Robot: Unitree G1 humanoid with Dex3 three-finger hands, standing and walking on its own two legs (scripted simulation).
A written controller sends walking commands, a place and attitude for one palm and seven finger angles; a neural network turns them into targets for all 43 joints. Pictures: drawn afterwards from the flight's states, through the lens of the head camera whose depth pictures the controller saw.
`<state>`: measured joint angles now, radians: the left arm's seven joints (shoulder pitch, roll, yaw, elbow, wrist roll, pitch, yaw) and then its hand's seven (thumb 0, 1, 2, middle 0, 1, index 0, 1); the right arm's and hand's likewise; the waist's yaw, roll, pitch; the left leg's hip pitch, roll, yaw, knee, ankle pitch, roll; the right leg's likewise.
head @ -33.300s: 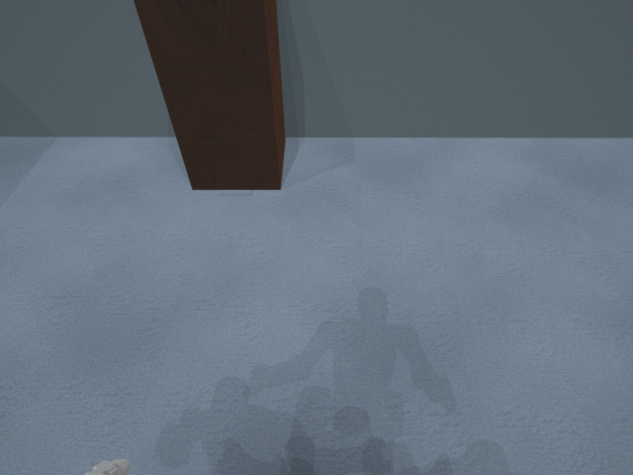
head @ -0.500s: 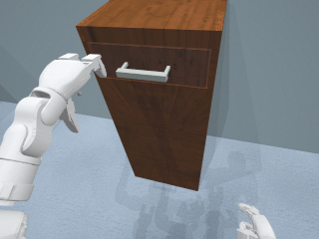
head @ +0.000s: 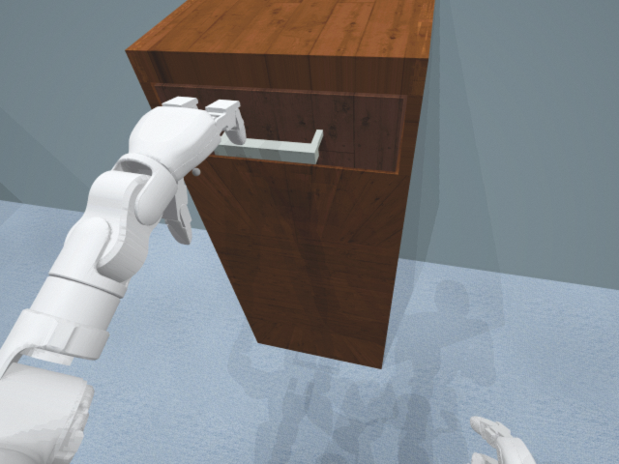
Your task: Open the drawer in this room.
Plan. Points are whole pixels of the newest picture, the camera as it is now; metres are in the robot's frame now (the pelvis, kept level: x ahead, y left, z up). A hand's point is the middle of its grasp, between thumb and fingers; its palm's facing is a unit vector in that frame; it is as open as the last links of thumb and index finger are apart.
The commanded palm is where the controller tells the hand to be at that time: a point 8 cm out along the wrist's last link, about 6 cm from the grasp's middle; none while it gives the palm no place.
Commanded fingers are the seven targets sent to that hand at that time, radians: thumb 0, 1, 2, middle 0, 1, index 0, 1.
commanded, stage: move the hooked fingers above the handle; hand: left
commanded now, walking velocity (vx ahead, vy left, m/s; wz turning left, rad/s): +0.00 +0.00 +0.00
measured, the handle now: (269, 141) +0.54 +0.12 +0.13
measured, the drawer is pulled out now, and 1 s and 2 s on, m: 0.00 0.00 0.00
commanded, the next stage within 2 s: lower the fingers behind the handle in 1.34 s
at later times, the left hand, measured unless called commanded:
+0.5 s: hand (236, 148) +0.46 +0.14 +0.18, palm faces +0.00 +0.00 -1.00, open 13.8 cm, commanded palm +0.46 +0.15 +0.25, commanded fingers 0.00 -0.50 0.30 -0.30 -1.20 -0.30 -1.20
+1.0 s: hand (241, 131) +0.49 +0.14 +0.18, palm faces -0.02 +0.00 -1.00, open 13.8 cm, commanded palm +0.48 +0.15 +0.25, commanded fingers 0.00 -0.50 0.30 -0.30 -1.20 -0.30 -1.20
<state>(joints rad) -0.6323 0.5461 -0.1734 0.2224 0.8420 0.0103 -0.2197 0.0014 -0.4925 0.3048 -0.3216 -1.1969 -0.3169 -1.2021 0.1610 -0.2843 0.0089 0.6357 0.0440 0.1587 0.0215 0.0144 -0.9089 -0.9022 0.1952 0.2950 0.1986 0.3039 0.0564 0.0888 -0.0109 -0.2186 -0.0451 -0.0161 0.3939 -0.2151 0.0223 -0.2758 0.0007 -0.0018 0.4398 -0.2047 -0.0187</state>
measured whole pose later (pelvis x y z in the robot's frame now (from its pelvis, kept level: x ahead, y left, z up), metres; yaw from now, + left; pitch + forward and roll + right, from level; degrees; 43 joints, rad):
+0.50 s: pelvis +0.01 +0.00 +0.00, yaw +0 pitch +5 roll +1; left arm -0.87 0.47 -0.27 0.51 0.87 0.00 -0.19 0.00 -0.49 0.30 -0.32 -1.20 -0.32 -1.20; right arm 0.20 -0.28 0.00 0.65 0.04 0.17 0.00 0.01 -0.91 -0.90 0.20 0.30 0.20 0.30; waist 0.02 0.06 -0.04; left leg -0.27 -0.05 -0.01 0.42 -0.24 0.03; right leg -0.33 0.00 0.00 0.47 -0.24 -0.02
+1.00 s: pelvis +0.01 -0.01 +0.00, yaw -2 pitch +7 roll +1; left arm -0.97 0.50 -0.18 0.74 0.92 -0.03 -0.15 0.00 -0.49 0.31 -0.33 -1.21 -0.33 -1.21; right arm 0.26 -0.28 -0.02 0.66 0.04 0.19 -0.03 0.01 -0.91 -0.90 0.20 0.30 0.20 0.30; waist -0.03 0.06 -0.05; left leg -0.31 -0.03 0.02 0.44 -0.26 0.02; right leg -0.38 0.02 0.03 0.50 -0.24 -0.03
